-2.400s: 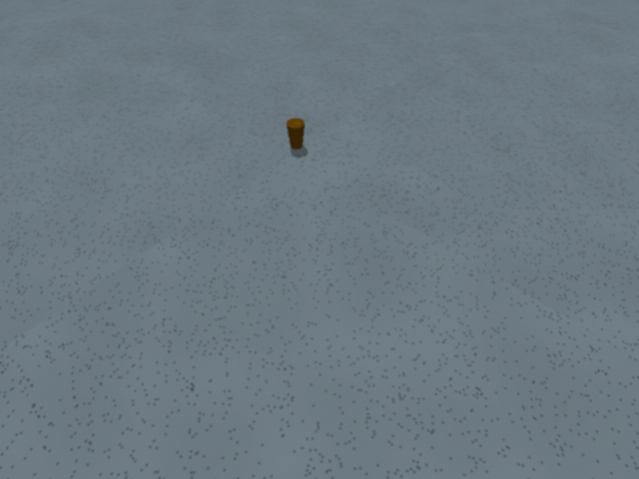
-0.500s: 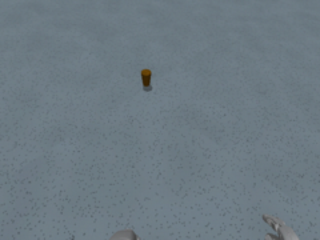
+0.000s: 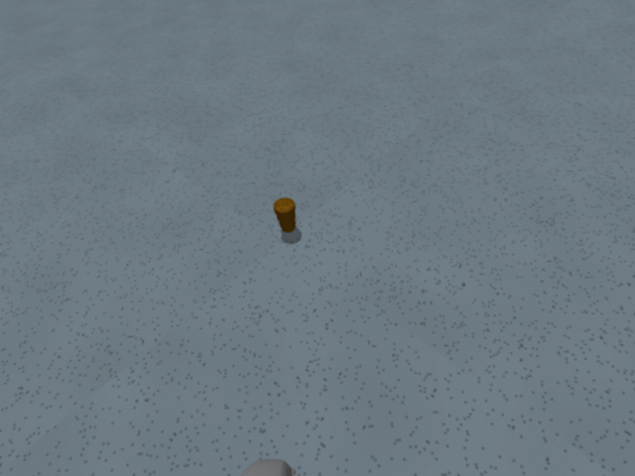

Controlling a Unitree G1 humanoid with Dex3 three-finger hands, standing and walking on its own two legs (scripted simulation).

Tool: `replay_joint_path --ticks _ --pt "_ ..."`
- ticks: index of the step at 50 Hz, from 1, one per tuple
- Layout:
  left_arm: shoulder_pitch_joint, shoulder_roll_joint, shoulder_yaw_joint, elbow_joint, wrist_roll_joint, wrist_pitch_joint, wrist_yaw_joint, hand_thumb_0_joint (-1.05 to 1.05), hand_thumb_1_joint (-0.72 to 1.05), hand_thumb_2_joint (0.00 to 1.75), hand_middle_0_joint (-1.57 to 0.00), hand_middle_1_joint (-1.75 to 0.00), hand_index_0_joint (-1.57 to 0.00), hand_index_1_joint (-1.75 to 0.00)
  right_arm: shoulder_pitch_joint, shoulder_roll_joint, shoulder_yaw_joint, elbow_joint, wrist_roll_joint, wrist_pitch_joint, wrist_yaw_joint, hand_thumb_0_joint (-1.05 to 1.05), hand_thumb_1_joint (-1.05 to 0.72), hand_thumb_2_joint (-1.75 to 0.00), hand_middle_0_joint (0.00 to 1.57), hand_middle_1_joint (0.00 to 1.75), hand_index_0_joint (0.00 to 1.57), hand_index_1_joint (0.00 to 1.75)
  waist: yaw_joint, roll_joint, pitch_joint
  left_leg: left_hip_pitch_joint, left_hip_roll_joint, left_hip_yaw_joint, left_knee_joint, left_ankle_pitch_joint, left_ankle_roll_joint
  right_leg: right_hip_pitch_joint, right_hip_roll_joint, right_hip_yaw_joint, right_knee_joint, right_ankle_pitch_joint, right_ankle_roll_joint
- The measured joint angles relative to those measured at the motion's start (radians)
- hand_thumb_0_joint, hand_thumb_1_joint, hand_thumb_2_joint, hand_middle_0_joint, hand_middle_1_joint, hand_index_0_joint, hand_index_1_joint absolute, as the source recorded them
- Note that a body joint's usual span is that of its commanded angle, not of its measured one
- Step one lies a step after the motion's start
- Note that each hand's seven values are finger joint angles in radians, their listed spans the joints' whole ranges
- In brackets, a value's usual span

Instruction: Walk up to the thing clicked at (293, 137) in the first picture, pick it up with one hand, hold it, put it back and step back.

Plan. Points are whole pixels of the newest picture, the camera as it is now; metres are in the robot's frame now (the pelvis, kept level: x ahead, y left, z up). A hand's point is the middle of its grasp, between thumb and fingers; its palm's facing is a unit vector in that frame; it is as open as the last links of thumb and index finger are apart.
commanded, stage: walk up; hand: left
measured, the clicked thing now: (286, 216) +1.19 +0.26 -0.70
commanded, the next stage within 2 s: none
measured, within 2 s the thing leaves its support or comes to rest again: neither
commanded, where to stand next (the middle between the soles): +0.86 +0.06 m, yaw -2 degrees
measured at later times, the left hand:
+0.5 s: hand (153, 378) +0.29 +0.31 -0.15, palm faces -0.05 -0.94 -0.34, open 7.4 cm
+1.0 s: hand (191, 275) +0.48 +0.29 -0.12, palm faces +0.00 -0.91 -0.41, open 7.4 cm
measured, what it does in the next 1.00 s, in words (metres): walks ahead: left foot, then right foot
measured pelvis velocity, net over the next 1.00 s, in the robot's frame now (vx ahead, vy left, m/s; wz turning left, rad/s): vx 0.43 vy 0.01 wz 0.01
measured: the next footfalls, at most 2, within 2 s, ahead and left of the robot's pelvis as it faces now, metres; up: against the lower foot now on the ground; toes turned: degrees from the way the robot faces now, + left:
left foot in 0.26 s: +0.29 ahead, +0.15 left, +0.00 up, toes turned +6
right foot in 0.68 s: +0.48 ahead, -0.11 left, +0.00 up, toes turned -6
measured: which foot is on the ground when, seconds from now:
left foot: up 0.00-0.24, down 0.26-0.70, up 0.72-1.00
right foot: down 0.00-0.28, up 0.30-0.66, down 0.68-1.00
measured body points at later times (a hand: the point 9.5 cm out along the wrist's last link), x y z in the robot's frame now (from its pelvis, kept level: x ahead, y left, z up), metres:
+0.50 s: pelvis +0.24 +0.04 +0.00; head +0.25 +0.06 +0.45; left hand +0.29 +0.36 -0.12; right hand +0.33 -0.28 -0.09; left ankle +0.25 +0.14 -0.73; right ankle +0.30 -0.12 -0.68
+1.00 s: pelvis +0.43 +0.01 +0.00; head +0.44 -0.01 +0.45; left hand +0.48 +0.34 -0.09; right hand +0.51 -0.31 -0.12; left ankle +0.53 +0.17 -0.70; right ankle +0.44 -0.11 -0.73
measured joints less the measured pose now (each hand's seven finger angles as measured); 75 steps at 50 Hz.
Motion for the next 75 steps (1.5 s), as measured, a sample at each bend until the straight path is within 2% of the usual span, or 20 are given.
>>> replay_joint_path --ticks 5,11,13,15,17,19,26,32,34,36,39,41,48,54,56,57,59,63,69,75 --pt "0.051 0.004 0.000 0.003 0.007 0.001 0.001 0.00 0.90 0.90 -0.20 -0.30 -0.21 -0.30 -0.034 0.017 -0.001 -0.023 -0.015 0.004 0.024 0.00 -0.91 -0.90 0.20 0.29 0.21 0.30 0.016 -0.023 0.003 -0.081 0.031 0.017 -0.232 0.088 -0.026 0.109 0.011 -0.013 -0.097 -0.024 0.001" --pt "0.091 0.032 0.006 0.004 0.012 0.012 0.002 0.01 0.90 0.90 -0.20 -0.30 -0.21 -0.30 -0.069 0.026 -0.010 -0.030 -0.020 0.008 0.040 0.00 -0.91 -0.90 0.20 0.30 0.21 0.30 0.037 -0.055 0.014 -0.022 0.032 0.072 -0.478 0.168 0.001 0.206 0.007 -0.029 -0.072 -0.140 0.041" --pt "0.105 0.044 0.006 0.009 0.012 0.021 0.008 0.01 0.90 0.90 -0.20 -0.30 -0.21 -0.30 -0.073 0.026 -0.014 -0.043 -0.025 -0.007 0.038 0.00 -0.91 -0.90 0.20 0.30 0.21 0.30 0.037 -0.076 0.010 0.027 0.008 0.089 -0.514 0.200 0.019 0.200 -0.015 -0.021 0.029 -0.217 0.041" --pt "0.088 0.043 0.003 0.026 0.002 0.040 0.020 0.01 0.90 0.90 -0.20 -0.30 -0.21 -0.30 -0.086 0.031 -0.021 -0.062 -0.030 -0.025 0.024 0.00 -0.91 -0.90 0.20 0.30 0.21 0.30 0.027 -0.099 0.028 0.026 -0.010 0.105 -0.431 0.142 0.017 0.110 -0.032 0.043 0.282 -0.241 0.005" --pt "0.067 0.044 -0.008 0.038 -0.002 0.050 0.026 0.01 0.90 0.90 -0.20 -0.30 -0.21 -0.30 -0.085 0.045 -0.018 -0.078 -0.010 -0.031 0.013 0.00 -0.91 -0.90 0.20 0.30 0.21 0.30 0.010 -0.110 0.034 0.057 -0.016 0.108 -0.423 0.101 0.019 -0.001 0.000 0.112 0.505 -0.221 -0.016" --pt "0.051 0.050 -0.013 0.039 -0.008 0.046 0.023 0.01 0.90 0.90 -0.20 -0.30 -0.21 -0.30 -0.073 0.060 -0.006 -0.085 0.000 -0.033 0.004 0.00 -0.91 -0.90 0.20 0.30 0.21 0.30 0.001 -0.132 0.034 0.113 -0.026 0.119 -0.470 0.094 0.016 -0.093 0.002 0.139 0.582 -0.163 -0.021" --pt "0.008 0.044 -0.005 0.023 0.002 0.045 -0.008 0.01 0.90 0.90 -0.20 -0.30 -0.21 -0.30 0.002 0.061 0.011 -0.082 -0.005 -0.041 -0.001 0.00 -0.90 -0.90 0.20 0.30 0.21 0.30 -0.022 -0.139 0.022 0.277 -0.044 0.142 -0.612 0.072 0.019 -0.258 -0.062 0.106 0.362 -0.050 0.019" --pt "-0.026 0.035 0.008 0.023 0.010 0.042 -0.023 0.01 0.90 0.90 -0.20 -0.30 -0.21 -0.30 0.061 0.033 0.003 -0.069 -0.007 -0.027 0.002 0.00 -0.90 -0.90 0.20 0.30 0.21 0.30 -0.047 -0.102 0.017 0.357 -0.033 0.144 -0.598 -0.019 -0.014 -0.218 -0.058 0.073 0.096 0.076 0.009" --pt "-0.028 0.039 0.014 0.022 0.012 0.034 -0.021 0.01 0.90 0.90 -0.20 -0.30 -0.21 -0.30 0.081 0.025 0.002 -0.067 -0.006 -0.016 0.000 0.00 -0.90 -0.90 0.20 0.30 0.21 0.30 -0.051 -0.092 0.007 0.364 -0.022 0.142 -0.536 -0.085 -0.028 -0.165 -0.036 0.057 0.034 0.082 0.001" --pt "-0.043 0.027 0.021 0.019 0.016 0.019 -0.009 0.01 0.90 0.90 -0.20 -0.30 -0.21 -0.30 0.085 0.014 -0.001 -0.057 -0.005 -0.004 -0.008 0.00 -0.90 -0.90 0.20 0.30 0.21 0.30 -0.048 -0.049 0.014 0.324 0.014 0.113 -0.379 -0.143 -0.006 -0.151 -0.004 0.034 0.069 0.098 -0.002" --pt "-0.053 0.009 0.011 -0.006 0.006 0.005 0.001 0.01 0.90 0.90 -0.20 -0.30 -0.21 -0.30 0.063 0.014 0.006 -0.034 -0.003 0.016 -0.017 0.01 -0.91 -0.90 0.20 0.30 0.21 0.30 -0.030 -0.031 0.024 0.185 -0.023 0.049 -0.071 -0.155 0.014 -0.126 -0.002 0.026 0.101 0.036 -0.011" --pt "-0.047 -0.004 0.001 -0.018 0.002 0.003 0.006 0.00 0.90 0.90 -0.20 -0.30 -0.21 -0.30 0.048 0.011 0.010 -0.027 0.001 0.017 -0.015 0.01 -0.91 -0.90 0.20 0.30 0.21 0.30 -0.019 -0.020 0.025 0.105 -0.027 0.036 0.000 -0.115 0.016 -0.084 0.000 0.021 0.061 0.034 -0.014" --pt "0.015 0.006 -0.004 -0.023 0.011 0.008 0.005 0.00 0.90 0.90 -0.20 -0.30 -0.21 -0.30 0.010 0.021 0.002 -0.042 -0.017 0.011 0.016 0.00 -0.91 -0.90 0.20 0.30 0.21 0.30 0.002 -0.026 0.010 -0.022 0.033 0.032 -0.253 0.010 -0.015 0.027 0.007 0.009 -0.039 0.012 -0.009" --pt "0.061 0.040 0.004 -0.007 0.012 0.021 0.002 0.01 0.90 0.90 -0.20 -0.30 -0.21 -0.30 0.004 0.022 -0.012 -0.031 -0.024 0.006 0.029 0.00 -0.91 -0.90 0.20 0.30 0.21 0.30 0.020 -0.059 -0.012 0.025 0.041 0.061 -0.450 0.105 -0.013 0.084 -0.007 0.001 0.001 -0.086 0.019" --pt "0.077 0.051 0.003 0.002 0.015 0.030 0.003 0.01 0.90 0.90 -0.20 -0.30 -0.21 -0.30 0.008 0.014 -0.018 -0.035 -0.026 -0.007 0.026 0.00 -0.91 -0.90 0.20 0.30 0.21 0.30 0.014 -0.072 -0.024 0.070 0.025 0.074 -0.489 0.116 -0.008 0.082 -0.023 0.004 0.065 -0.148 0.026" --pt "0.078 0.058 0.004 0.010 0.016 0.035 0.007 0.01 0.90 0.90 -0.20 -0.30 -0.21 -0.30 0.004 0.018 -0.021 -0.037 -0.028 -0.016 0.020 0.00 -0.91 -0.90 0.20 0.30 0.21 0.30 0.010 -0.096 -0.020 0.075 0.007 0.088 -0.469 0.124 -0.011 0.062 -0.046 0.021 0.134 -0.178 0.012" --pt "0.066 0.055 0.002 0.034 0.010 0.052 0.017 0.01 0.90 0.90 -0.20 -0.30 -0.21 -0.30 0.001 0.023 -0.021 -0.052 -0.025 -0.031 0.008 0.00 -0.91 -0.90 0.20 0.30 0.21 0.30 -0.005 -0.112 -0.011 0.080 -0.002 0.100 -0.426 0.081 -0.010 -0.022 -0.026 0.084 0.346 -0.214 -0.006" --pt "0.038 0.061 -0.008 0.049 -0.002 0.054 0.020 0.01 0.90 0.90 -0.20 -0.30 -0.21 -0.30 0.018 0.050 0.000 -0.065 -0.009 -0.038 -0.009 0.00 -0.91 -0.90 0.20 0.30 0.21 0.30 -0.026 -0.145 0.010 0.162 -0.016 0.116 -0.496 0.070 -0.005 -0.168 0.001 0.127 0.524 -0.149 -0.014" --pt "0.003 0.043 -0.006 0.035 0.004 0.055 -0.001 0.01 0.90 0.90 -0.20 -0.30 -0.21 -0.30 0.059 0.050 0.012 -0.068 -0.012 -0.033 -0.014 0.00 -0.90 -0.90 0.20 0.30 0.21 0.30 -0.039 -0.139 0.030 0.273 -0.027 0.137 -0.584 0.050 0.001 -0.253 -0.041 0.098 0.343 -0.073 0.016" --pt "-0.028 0.027 0.002 0.021 0.007 0.041 -0.010 0.01 0.90 0.90 -0.20 -0.30 -0.21 -0.30 0.089 0.029 0.009 -0.070 -0.009 -0.010 -0.010 0.00 -0.90 -0.90 0.21 0.30 0.21 0.30 -0.055 -0.089 0.034 0.316 -0.007 0.134 -0.520 -0.054 -0.025 -0.177 -0.029 0.061 0.092 0.049 0.006"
